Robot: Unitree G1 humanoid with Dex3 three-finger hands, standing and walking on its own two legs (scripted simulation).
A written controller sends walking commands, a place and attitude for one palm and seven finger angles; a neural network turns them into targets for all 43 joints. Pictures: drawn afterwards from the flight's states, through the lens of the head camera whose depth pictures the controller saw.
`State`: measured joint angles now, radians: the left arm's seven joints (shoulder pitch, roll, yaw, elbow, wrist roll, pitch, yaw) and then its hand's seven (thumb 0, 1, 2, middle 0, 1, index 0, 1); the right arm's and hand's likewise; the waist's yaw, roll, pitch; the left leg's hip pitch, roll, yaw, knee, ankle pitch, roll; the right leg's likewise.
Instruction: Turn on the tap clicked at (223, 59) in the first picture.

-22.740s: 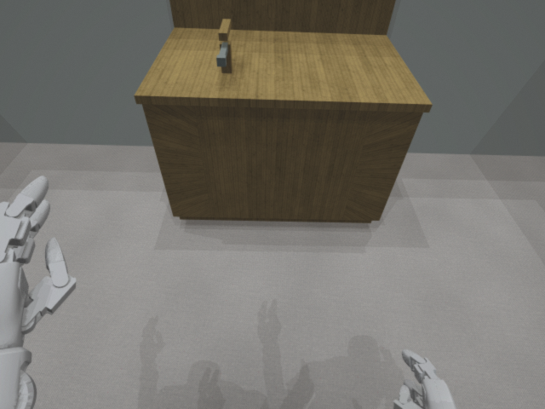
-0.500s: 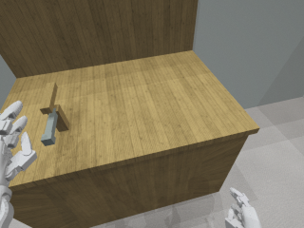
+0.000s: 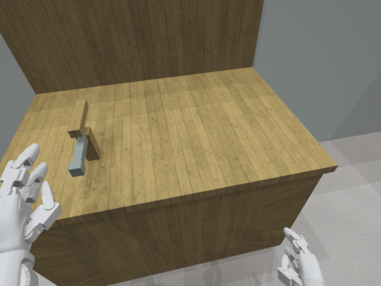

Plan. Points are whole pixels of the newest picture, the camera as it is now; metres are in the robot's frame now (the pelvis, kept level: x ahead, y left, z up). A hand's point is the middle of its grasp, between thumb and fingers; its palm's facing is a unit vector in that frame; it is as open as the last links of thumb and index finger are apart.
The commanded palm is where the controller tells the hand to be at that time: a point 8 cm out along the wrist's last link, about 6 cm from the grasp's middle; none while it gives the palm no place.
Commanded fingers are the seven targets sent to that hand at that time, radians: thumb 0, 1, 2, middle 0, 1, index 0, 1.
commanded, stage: turn the palm inward beside the body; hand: left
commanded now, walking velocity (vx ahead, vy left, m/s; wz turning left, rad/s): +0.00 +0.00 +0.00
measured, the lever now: (77, 168) +0.34 +0.33 +0.05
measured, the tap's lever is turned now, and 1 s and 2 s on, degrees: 0 0 0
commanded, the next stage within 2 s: reach beside the lever's end, fingers flat in 0.96 s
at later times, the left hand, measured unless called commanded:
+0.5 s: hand (53, 216) +0.18 +0.25 +0.14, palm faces +0.48 -0.87 -0.12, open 7.4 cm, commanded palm +0.13 +0.29 +0.15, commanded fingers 0.00 0.90 0.90 -0.20 -0.30 -0.20 -0.30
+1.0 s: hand (64, 212) +0.19 +0.24 +0.14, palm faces +0.49 -0.87 -0.11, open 7.4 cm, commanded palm +0.13 +0.28 +0.15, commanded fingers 0.00 0.90 0.90 -0.20 -0.30 -0.20 -0.30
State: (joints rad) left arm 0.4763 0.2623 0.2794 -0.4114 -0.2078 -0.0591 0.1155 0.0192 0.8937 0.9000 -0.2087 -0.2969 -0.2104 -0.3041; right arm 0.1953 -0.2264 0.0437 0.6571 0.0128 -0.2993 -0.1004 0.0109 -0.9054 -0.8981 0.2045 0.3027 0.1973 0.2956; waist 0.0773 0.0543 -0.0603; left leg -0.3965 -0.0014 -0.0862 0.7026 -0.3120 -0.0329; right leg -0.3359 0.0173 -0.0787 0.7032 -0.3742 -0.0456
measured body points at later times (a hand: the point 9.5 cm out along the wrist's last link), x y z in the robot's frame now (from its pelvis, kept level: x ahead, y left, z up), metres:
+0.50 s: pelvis +0.00 +0.02 +0.00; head -0.02 +0.01 +0.45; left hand +0.15 +0.30 +0.15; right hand +0.20 -0.18 -0.07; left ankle +0.04 +0.14 -0.72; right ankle +0.00 -0.09 -0.72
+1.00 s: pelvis +0.01 +0.01 +0.00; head -0.01 -0.01 +0.45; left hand +0.16 +0.28 +0.15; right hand +0.22 -0.20 -0.07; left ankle +0.04 +0.14 -0.72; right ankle +0.00 -0.09 -0.72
